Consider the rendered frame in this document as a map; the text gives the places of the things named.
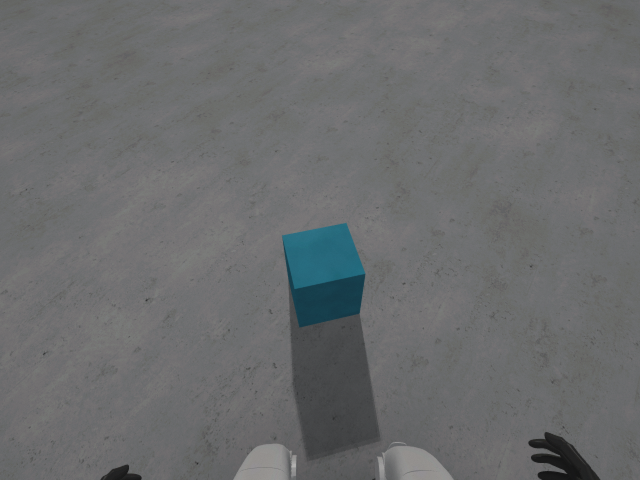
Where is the carton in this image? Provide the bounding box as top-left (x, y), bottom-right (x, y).
top-left (282, 223), bottom-right (365, 328)

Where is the robot right hand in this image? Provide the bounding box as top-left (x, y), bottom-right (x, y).
top-left (528, 432), bottom-right (600, 480)

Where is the robot left thigh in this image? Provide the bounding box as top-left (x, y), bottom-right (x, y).
top-left (233, 444), bottom-right (297, 480)

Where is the robot right shin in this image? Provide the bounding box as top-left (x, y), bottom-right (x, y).
top-left (387, 442), bottom-right (407, 450)

